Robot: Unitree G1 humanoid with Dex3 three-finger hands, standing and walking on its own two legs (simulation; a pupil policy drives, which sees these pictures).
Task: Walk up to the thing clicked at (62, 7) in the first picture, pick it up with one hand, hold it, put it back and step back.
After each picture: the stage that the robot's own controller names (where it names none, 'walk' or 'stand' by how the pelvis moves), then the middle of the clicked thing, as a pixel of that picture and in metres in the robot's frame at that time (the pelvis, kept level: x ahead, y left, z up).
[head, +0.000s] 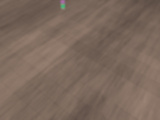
stand; (62, 4) +2.26 +0.29 -0.72
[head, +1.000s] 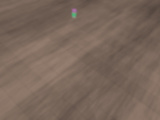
walk; (74, 13) +2.13 +0.12 -0.70
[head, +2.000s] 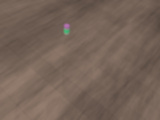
walk; (66, 29) +1.51 +0.14 -0.71
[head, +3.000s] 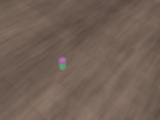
walk; (62, 63) +1.02 +0.15 -0.71
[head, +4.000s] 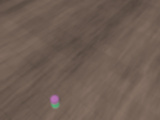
walk; (55, 102) +0.61 +0.20 -0.71
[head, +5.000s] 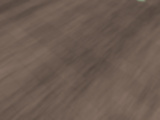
stand; out of the picture +0.39 +0.14 -0.70
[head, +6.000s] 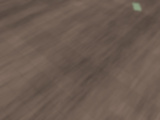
stand; out of the picture +0.35 +0.14 -0.72
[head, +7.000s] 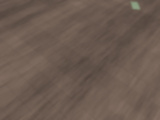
stand; out of the picture +0.35 +0.15 -0.73
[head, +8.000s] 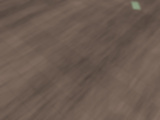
stand; out of the picture +0.34 +0.15 -0.73
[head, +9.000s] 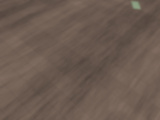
stand; out of the picture +0.33 +0.16 -0.73
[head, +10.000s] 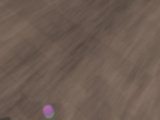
go down; (48, 111) +0.37 +0.16 -0.63
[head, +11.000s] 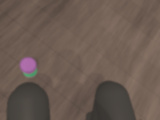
go down; (29, 68) +0.42 +0.19 -0.31
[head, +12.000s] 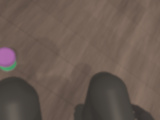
close in; (6, 60) +0.41 +0.22 -0.26
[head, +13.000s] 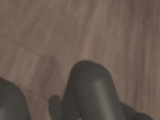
close; out of the picture +0.41 +0.24 -0.22
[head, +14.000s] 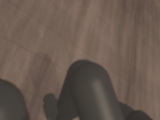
close; out of the picture +0.40 +0.25 -0.22
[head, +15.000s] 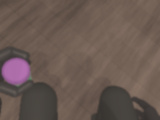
lift; (19, 75) +0.32 +0.21 -0.05
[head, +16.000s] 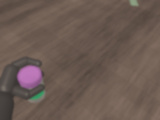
hold; (32, 85) +0.33 +0.16 +0.06
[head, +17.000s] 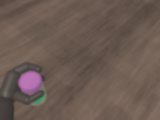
hold; (34, 89) +0.32 +0.17 +0.02
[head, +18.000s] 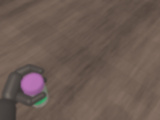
hold; (36, 91) +0.32 +0.16 +0.01
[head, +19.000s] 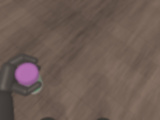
crouch; (30, 79) +0.36 +0.17 -0.05
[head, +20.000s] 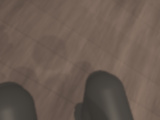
lower; out of the picture +0.45 +0.24 -0.13
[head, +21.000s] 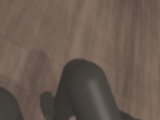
lower; out of the picture +0.43 +0.27 -0.23
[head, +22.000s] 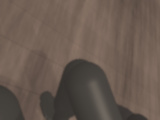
lower; out of the picture +0.43 +0.27 -0.23
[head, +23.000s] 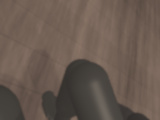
lower; out of the picture +0.43 +0.27 -0.23
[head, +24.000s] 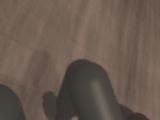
lower; out of the picture +0.42 +0.27 -0.23
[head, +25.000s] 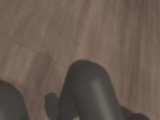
open; out of the picture +0.41 +0.24 -0.23
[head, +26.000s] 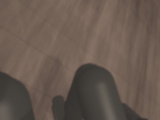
stand; out of the picture +0.41 +0.23 -0.24
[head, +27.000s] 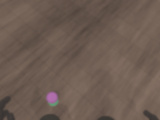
stand; (52, 99) +0.39 +0.15 -0.55
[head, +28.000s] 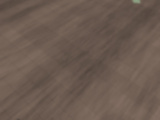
stand; out of the picture +0.37 +0.13 -0.67
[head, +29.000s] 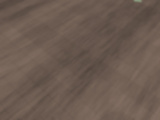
stand; out of the picture +0.36 +0.14 -0.67
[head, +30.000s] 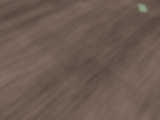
stand; out of the picture +0.38 +0.12 -0.72
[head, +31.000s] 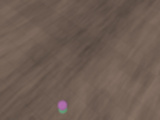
walk; (62, 107) +0.44 +0.09 -0.71
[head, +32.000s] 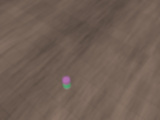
walk; (66, 82) +0.70 +0.15 -0.70
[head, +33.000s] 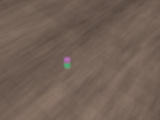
stand; (67, 63) +1.04 +0.16 -0.70
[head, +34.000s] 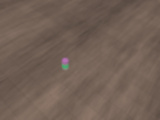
stand; (65, 64) +1.04 +0.15 -0.72
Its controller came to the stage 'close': yes
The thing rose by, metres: 0.73
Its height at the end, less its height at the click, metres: +0.00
